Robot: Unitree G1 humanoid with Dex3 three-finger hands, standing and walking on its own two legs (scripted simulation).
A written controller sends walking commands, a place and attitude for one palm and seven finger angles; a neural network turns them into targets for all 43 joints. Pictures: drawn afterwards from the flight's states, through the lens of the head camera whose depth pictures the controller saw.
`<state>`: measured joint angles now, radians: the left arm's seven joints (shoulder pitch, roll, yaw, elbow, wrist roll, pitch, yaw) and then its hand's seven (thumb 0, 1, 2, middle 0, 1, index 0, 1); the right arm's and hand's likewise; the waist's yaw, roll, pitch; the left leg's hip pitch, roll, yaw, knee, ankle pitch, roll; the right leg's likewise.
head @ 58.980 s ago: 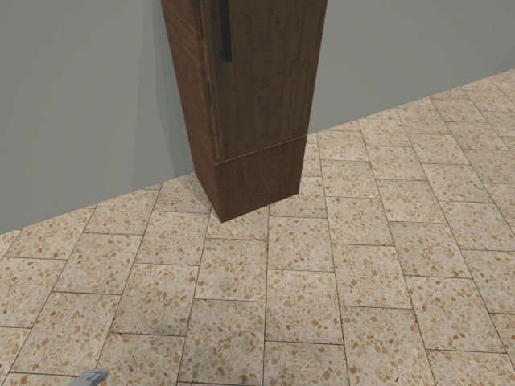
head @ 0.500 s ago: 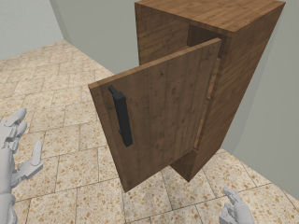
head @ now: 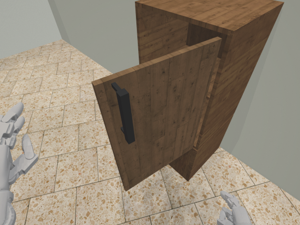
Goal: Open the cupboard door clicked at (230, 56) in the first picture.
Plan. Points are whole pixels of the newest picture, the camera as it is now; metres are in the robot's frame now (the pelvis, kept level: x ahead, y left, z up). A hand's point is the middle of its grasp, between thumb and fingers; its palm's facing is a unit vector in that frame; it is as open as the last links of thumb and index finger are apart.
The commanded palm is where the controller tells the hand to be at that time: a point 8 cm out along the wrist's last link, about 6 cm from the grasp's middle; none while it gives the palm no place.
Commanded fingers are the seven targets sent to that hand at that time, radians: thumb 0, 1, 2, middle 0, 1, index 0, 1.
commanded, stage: step back with the hand held close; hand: left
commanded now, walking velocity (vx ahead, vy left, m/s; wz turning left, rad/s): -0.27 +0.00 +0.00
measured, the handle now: (123, 115) +0.34 +0.12 +0.15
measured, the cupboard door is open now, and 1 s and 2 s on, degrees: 80 80 80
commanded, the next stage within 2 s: stop stepping back and stand still in 1.02 s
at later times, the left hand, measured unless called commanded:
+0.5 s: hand (12, 183) +0.14 +0.27 +0.16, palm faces +0.46 -0.73 -0.52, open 7.4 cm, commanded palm +0.07 +0.31 +0.17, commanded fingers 0.00 0.90 0.90 -0.20 -0.30 -0.20 -0.30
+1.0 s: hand out of the picture +0.02 +0.26 +0.17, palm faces +0.43 -0.74 -0.52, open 7.4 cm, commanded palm -0.04 +0.29 +0.17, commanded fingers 0.00 0.90 0.90 -0.20 -0.30 -0.20 -0.30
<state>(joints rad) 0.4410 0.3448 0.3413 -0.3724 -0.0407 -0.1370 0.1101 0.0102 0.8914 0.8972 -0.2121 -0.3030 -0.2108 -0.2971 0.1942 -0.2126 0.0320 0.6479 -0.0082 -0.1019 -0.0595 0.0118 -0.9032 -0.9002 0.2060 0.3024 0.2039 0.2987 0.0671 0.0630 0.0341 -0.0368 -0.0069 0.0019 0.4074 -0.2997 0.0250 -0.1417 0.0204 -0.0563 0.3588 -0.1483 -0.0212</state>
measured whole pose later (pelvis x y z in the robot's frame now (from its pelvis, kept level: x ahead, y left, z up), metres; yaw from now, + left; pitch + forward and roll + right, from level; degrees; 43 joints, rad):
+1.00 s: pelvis -0.19 +0.00 -0.01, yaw -1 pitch +2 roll +0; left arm 0.56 0.44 0.48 -0.55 -0.03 -0.23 0.15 0.01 0.89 0.90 -0.21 -0.30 -0.21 -0.30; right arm 0.17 -0.17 -0.01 0.59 -0.01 -0.14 -0.05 0.01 -0.90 -0.90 0.21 0.30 0.20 0.30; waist 0.04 -0.03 0.03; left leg -0.36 0.05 0.05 0.53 -0.20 -0.02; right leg -0.33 0.02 -0.01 0.70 -0.33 0.02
